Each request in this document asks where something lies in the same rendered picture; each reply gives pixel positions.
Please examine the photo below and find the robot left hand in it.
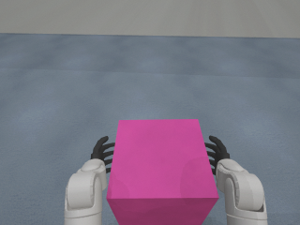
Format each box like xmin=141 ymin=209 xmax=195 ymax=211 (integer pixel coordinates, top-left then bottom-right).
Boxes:
xmin=90 ymin=136 xmax=115 ymax=173

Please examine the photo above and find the right robot forearm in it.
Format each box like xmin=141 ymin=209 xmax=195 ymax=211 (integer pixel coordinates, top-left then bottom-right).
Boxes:
xmin=216 ymin=158 xmax=268 ymax=225

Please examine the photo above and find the left robot forearm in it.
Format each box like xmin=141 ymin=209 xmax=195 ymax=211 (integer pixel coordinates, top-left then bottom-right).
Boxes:
xmin=64 ymin=158 xmax=108 ymax=225

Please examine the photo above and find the robot right hand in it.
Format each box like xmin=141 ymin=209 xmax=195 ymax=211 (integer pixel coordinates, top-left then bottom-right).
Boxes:
xmin=204 ymin=135 xmax=230 ymax=175

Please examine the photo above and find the carton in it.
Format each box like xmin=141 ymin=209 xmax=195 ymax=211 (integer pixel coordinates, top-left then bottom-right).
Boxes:
xmin=106 ymin=119 xmax=219 ymax=225

